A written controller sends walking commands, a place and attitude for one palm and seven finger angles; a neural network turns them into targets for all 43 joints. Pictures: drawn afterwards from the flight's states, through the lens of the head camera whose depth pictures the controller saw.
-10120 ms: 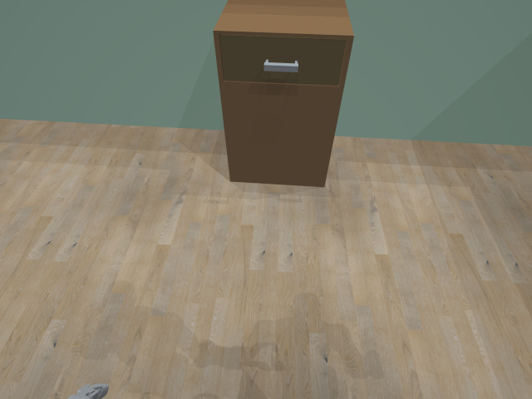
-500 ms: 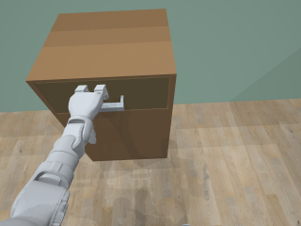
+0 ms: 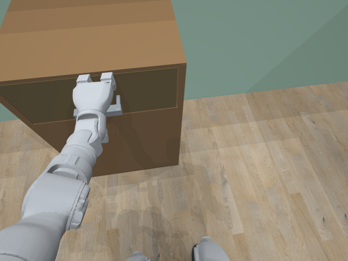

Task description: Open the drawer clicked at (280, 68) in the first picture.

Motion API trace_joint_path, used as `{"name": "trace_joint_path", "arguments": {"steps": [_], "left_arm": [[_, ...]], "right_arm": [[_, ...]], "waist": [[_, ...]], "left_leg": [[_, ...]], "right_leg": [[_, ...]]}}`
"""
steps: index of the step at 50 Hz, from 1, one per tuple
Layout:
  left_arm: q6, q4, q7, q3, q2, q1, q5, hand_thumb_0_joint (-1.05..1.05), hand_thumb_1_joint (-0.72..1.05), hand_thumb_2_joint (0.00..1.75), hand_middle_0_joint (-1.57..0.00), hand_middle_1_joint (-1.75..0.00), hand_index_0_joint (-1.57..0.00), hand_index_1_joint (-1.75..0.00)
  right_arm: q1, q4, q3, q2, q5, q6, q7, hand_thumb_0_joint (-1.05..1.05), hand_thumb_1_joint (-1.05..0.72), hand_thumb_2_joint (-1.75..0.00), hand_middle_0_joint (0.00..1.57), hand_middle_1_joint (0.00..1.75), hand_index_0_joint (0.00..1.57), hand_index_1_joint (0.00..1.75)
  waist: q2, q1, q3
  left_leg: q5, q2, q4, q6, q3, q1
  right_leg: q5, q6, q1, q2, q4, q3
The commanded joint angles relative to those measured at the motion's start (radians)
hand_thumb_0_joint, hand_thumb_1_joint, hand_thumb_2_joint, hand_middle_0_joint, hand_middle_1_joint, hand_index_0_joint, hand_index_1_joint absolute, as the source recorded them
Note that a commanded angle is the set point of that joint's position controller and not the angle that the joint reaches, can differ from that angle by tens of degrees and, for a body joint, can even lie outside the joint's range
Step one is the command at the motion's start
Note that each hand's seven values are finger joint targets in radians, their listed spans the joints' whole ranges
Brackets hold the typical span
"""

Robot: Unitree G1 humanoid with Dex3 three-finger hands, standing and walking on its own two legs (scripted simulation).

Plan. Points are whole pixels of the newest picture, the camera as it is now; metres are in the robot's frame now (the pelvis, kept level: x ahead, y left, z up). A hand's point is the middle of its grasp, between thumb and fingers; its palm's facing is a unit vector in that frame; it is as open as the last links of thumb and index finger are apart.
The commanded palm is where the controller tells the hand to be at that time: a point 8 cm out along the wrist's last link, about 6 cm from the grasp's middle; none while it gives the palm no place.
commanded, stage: move the hooked fingers above the handle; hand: left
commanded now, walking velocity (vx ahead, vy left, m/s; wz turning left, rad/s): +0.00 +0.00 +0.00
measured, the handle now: (98, 106) +0.54 +0.18 -0.05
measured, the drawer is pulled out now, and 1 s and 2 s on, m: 0.00 0.00 0.00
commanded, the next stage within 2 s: lower the fingers behind the handle in 0.62 s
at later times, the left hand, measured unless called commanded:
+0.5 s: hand (95, 110) +0.49 +0.16 +0.01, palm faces -0.03 -0.02 -1.00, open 13.8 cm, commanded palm +0.46 +0.17 +0.06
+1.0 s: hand (95, 118) +0.47 +0.17 -0.01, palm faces -0.05 -0.04 -1.00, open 13.8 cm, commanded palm +0.46 +0.17 +0.04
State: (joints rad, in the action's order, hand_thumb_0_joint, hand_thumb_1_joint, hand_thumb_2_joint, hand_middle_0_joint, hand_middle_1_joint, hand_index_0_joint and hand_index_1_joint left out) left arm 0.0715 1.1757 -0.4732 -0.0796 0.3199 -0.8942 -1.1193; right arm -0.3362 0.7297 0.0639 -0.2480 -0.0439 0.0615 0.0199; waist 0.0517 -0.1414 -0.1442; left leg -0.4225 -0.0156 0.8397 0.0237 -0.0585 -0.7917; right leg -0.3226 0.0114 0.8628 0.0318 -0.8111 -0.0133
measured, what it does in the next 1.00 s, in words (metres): stands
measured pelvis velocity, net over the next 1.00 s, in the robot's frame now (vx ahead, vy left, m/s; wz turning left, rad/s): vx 0.01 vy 0.00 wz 0.01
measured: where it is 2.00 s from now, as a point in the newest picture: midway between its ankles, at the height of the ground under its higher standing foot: outside the picture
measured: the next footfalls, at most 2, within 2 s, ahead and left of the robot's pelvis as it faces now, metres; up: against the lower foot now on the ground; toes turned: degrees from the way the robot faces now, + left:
none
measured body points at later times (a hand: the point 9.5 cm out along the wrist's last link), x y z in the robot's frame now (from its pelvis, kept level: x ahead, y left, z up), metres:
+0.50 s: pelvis +0.01 +0.00 +0.00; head +0.12 -0.02 +0.44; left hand +0.48 +0.16 +0.06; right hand +0.04 -0.28 -0.13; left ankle -0.02 +0.10 -0.69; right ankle +0.02 -0.13 -0.69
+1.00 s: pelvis +0.01 +0.00 +0.00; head +0.12 -0.01 +0.44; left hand +0.47 +0.17 +0.04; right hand +0.04 -0.27 -0.14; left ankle -0.02 +0.10 -0.69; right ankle +0.02 -0.13 -0.69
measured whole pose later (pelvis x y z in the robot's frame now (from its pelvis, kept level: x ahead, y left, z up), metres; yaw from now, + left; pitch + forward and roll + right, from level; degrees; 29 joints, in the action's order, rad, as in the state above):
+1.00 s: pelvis +0.01 +0.00 +0.00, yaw +1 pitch +22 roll -1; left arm 0.01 1.11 -0.46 -0.09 0.32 -0.80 -1.11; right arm -0.32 0.73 0.07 -0.24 -0.05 0.08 0.02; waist 0.05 -0.10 -0.16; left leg -0.45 -0.02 0.86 0.02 -0.04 -0.79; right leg -0.35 0.01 0.85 0.03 -0.82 -0.03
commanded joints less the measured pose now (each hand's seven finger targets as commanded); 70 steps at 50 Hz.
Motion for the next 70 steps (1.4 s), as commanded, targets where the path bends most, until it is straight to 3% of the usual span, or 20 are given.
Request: {"name": "trace_joint_path", "arguments": {"steps": [1, 6, 7, 13, 16, 21, 25, 33, 36, 40, 42, 45, 48, 50, 52, 59, 60, 63, 65, 70], "left_arm": [[0.027, -0.211, -0.038, 0.079, 0.26, -0.39, 0.0, 0.0, -0.5, 0.3, -0.3, -1.2, -0.3, -1.2], [0.035, -0.204, -0.006, 0.067, 0.246, -0.296, 0.017, 0.0, -0.5, 0.3, -0.3, -1.2, -0.3, -1.2], [0.024, -0.225, -0.002, 0.047, 0.23, -0.32, 0.017, 0.0, -0.5, 0.3, -0.3, -1.2, -0.3, -1.2], [-0.049, -0.274, -0.008, -0.02, 0.146, -0.391, 0.01, 0.0, -0.5, 0.3, -0.3, -1.2, -0.3, -1.2], [-0.049, -0.26, -0.034, 0.019, 0.188, -0.405, 0.003, 0.0, -0.5, 0.3, -0.3, -1.2, -0.3, -1.2], [0.001, -0.231, -0.048, 0.024, 0.195, -0.4, 0.002, 0.0, -0.5, 0.3, -0.3, -1.2, -0.3, -1.2], [0.018, -0.218, -0.012, 0.03, 0.202, -0.341, 0.017, 0.0, -0.5, 0.3, -0.3, -1.2, -0.3, -1.2], [-0.063, -0.307, 0.002, 0.049, 0.222, -0.294, 0.008, 0.0, -0.5, 0.3, -0.3, -1.2, -0.3, -1.2], [-0.067, -0.294, -0.021, 0.06, 0.229, -0.291, 0.001, 0.0, -0.5, 0.3, -0.3, -1.2, -0.3, -1.2], [-0.053, -0.275, -0.034, 0.001, 0.157, -0.342, -0.003, 0.0, -0.5, 0.3, -0.3, -1.2, -0.3, -1.2], [-0.051, -0.266, -0.034, 0.011, 0.164, -0.34, 0.002, 0.0, -0.5, 0.3, -0.3, -1.2, -0.3, -1.2], [-0.065, -0.279, -0.028, 0.007, 0.151, -0.35, 0.003, 0.0, -0.5, 0.3, -0.3, -1.2, -0.3, -1.2], [-0.063, -0.24, -0.04, 0.03, 0.176, -0.325, -0.003, 0.0, -0.5, 0.3, -0.3, -1.2, -0.3, -1.2], [-0.063, -0.249, -0.054, 0.068, 0.221, -0.316, -0.01, 0.0, -0.5, 0.3, -0.3, -1.2, -0.3, -1.2], [-0.051, -0.231, -0.066, 0.075, 0.221, -0.283, -0.012, 0.0, -0.5, 0.3, -0.3, -1.2, -0.3, -1.2], [-0.032, -0.235, -0.068, 0.04, 0.177, -0.316, -0.005, 0.0, -0.5, 0.3, -0.3, -1.2, -0.3, -1.2], [-0.038, -0.246, -0.066, 0.055, 0.206, -0.327, -0.005, 0.0, -0.5, 0.3, -0.3, -1.2, -0.3, -1.2], [-0.048, -0.22, -0.061, 0.037, 0.197, -0.339, -0.005, 0.0, -0.5, 0.3, -0.3, -1.2, -0.3, -1.2], [-0.053, -0.211, -0.063, 0.063, 0.228, -0.316, -0.008, 0.0, -0.5, 0.3, -0.3, -1.2, -0.3, -1.2], [-0.048, -0.175, -0.068, 0.026, 0.161, -0.296, -0.007, 0.0, -0.5, 0.3, -0.3, -1.2, -0.3, -1.2]], "right_arm": [[-0.127, -0.072, 0.055, -0.16, -0.006, -0.002, -0.007, 0.0, -0.9, -0.9, 0.2, 0.3, 0.2, 0.3], [-0.117, -0.08, 0.049, -0.158, 0.008, 0.015, -0.018, 0.0, -0.9, -0.9, 0.2, 0.3, 0.2, 0.3], [-0.115, -0.081, 0.049, -0.158, 0.01, 0.013, -0.022, 0.0, -0.9, -0.9, 0.2, 0.3, 0.2, 0.3], [-0.128, -0.061, 0.059, -0.146, 0.007, -0.008, -0.028, 0.0, -0.9, -0.9, 0.2, 0.3, 0.2, 0.3], [-0.13, -0.049, 0.058, -0.148, 0.001, -0.009, -0.026, 0.0, -0.9, -0.9, 0.2, 0.3, 0.2, 0.3], [-0.116, -0.055, 0.052, -0.147, -0.001, 0.003, -0.015, 0.0, -0.9, -0.9, 0.2, 0.3, 0.2, 0.3], [-0.109, -0.073, 0.05, -0.148, 0.006, 0.015, -0.019, 0.0, -0.9, -0.9, 0.2, 0.3, 0.2, 0.3], [-0.102, -0.081, 0.053, -0.142, 0.004, 0.009, -0.031, 0.0, -0.9, -0.9, 0.2, 0.3, 0.2, 0.3], [-0.101, -0.07, 0.055, -0.141, 0.001, 0.009, -0.027, 0.0, -0.9, -0.9, 0.2, 0.3, 0.2, 0.3], [-0.108, -0.056, 0.061, -0.14, 0.001, 0.002, -0.019, 0.0, -0.9, -0.9, 0.2, 0.3, 0.2, 0.3], [-0.112, -0.051, 0.062, -0.142, -0.001, 0.002, -0.018, 0.0, -0.9, -0.9, 0.2, 0.3, 0.2, 0.3], [-0.12, -0.05, 0.065, -0.14, -0.007, 0.002, -0.014, 0.0, -0.9, -0.9, 0.2, 0.3, 0.2, 0.3], [-0.116, -0.043, 0.059, -0.144, -0.009, 0.003, -0.012, 0.0, -0.9, -0.9, 0.2, 0.3, 0.2, 0.3], [-0.113, -0.048, 0.057, -0.148, -0.012, 0.005, -0.011, 0.0, -0.9, -0.9, 0.2, 0.3, 0.2, 0.3], [-0.108, -0.048, 0.055, -0.145, -0.014, 0.006, -0.006, 0.0, -0.9, -0.9, 0.2, 0.3, 0.2, 0.3], [-0.107, -0.049, 0.061, -0.145, -0.013, 0.0, -0.005, 0.0, -0.9, -0.9, 0.2, 0.3, 0.2, 0.3], [-0.115, -0.044, 0.061, -0.15, -0.013, -0.001, -0.006, 0.0, -0.9, -0.9, 0.2, 0.3, 0.2, 0.3], [-0.114, -0.04, 0.056, -0.151, -0.011, -0.008, -0.012, 0.0, -0.9, -0.9, 0.2, 0.3, 0.2, 0.3], [-0.117, -0.037, 0.055, -0.155, -0.014, -0.009, -0.011, 0.0, -0.9, -0.9, 0.2, 0.3, 0.2, 0.3], [-0.124, -0.034, 0.058, -0.152, -0.015, -0.015, -0.003, 0.0, -0.9, -0.9, 0.2, 0.3, 0.2, 0.3]], "waist": [[-0.003, 0.026, -0.553], [-0.083, 0.03, -0.457], [-0.086, 0.018, -0.431], [-0.018, -0.012, -0.409], [-0.025, -0.008, -0.427], [0.009, 0.003, -0.457], [-0.042, 0.013, -0.459], [-0.042, 0.029, -0.441], [-0.037, 0.026, -0.422], [-0.009, -0.004, -0.424], [-0.033, -0.004, -0.438], [0.001, -0.002, -0.478], [-0.028, 0.0, -0.431], [-0.015, 0.017, -0.473], [-0.018, 0.026, -0.457], [-0.02, 0.001, -0.491], [-0.018, -0.001, -0.498], [-0.039, -0.015, -0.445], [-0.01, 0.001, -0.475], [-0.007, -0.007, -0.453]], "left_leg": [[0.474, 0.034, -0.066, 0.01, 0.036, 0.247], [0.415, 0.036, -0.098, 0.018, 0.019, 0.191], [0.386, 0.034, -0.106, 0.02, 0.019, 0.191], [0.37, 0.028, -0.1, 0.015, 0.042, 0.268], [0.389, 0.033, -0.088, 0.016, 0.042, 0.26], [0.432, 0.039, -0.083, 0.01, 0.035, 0.257], [0.461, 0.04, -0.087, 0.013, 0.027, 0.246], [0.444, 0.04, -0.09, 0.018, 0.019, 0.24], [0.436, 0.04, -0.085, 0.016, 0.021, 0.234], [0.43, 0.036, -0.07, 0.011, 0.033, 0.25], [0.437, 0.034, -0.063, 0.011, 0.039, 0.251], [0.47, 0.032, -0.043, 0.009, 0.045, 0.268], [0.432, 0.033, -0.033, 0.012, 0.04, 0.203], [0.441, 0.035, -0.022, 0.011, 0.043, 0.193], [0.44, 0.036, -0.015, 0.01, 0.035, 0.17], [0.405, 0.033, 0.007, 0.011, 0.041, 0.166], [0.391, 0.031, 0.012, 0.012, 0.043, 0.163], [0.318, 0.033, 0.012, 0.017, 0.042, 0.114], [0.332, 0.035, 0.023, 0.015, 0.044, 0.122], [0.345, 0.028, 0.04, 0.008, 0.057, 0.122]], "right_leg": [[0.376, -0.046, -0.355, -0.066, 0.031, -0.023], [0.382, -0.038, -0.41, -0.064, 0.069, -0.016], [0.358, -0.037, -0.396, -0.064, 0.081, -0.015], [0.276, -0.044, -0.294, -0.065, 0.09, -0.025], [0.296, -0.046, -0.301, -0.066, 0.077, -0.025], [0.347, -0.047, -0.331, -0.066, 0.066, -0.026], [0.402, -0.042, -0.388, -0.064, 0.069, -0.022], [0.414, -0.042, -0.404, -0.059, 0.077, -0.011], [0.393, -0.044, -0.381, -0.061, 0.074, -0.016], [0.352, -0.046, -0.313, -0.064, 0.065, -0.025], [0.353, -0.045, -0.312, -0.065, 0.057, -0.026], [0.363, -0.047, -0.294, -0.065, 0.038, -0.028], [0.351, -0.047, -0.281, -0.065, 0.026, -0.026], [0.356, -0.049, -0.286, -0.063, 0.004, -0.024], [0.363, -0.049, -0.288, -0.064, -0.003, -0.026], [0.33, -0.046, -0.256, -0.064, -0.014, -0.025], [0.32, -0.044, -0.249, -0.062, -0.017, -0.023], [0.265, -0.043, -0.22, -0.062, -0.014, -0.022], [0.263, -0.047, -0.211, -0.061, -0.029, -0.021], [0.237, -0.05, -0.148, -0.065, -0.047, -0.035]]}}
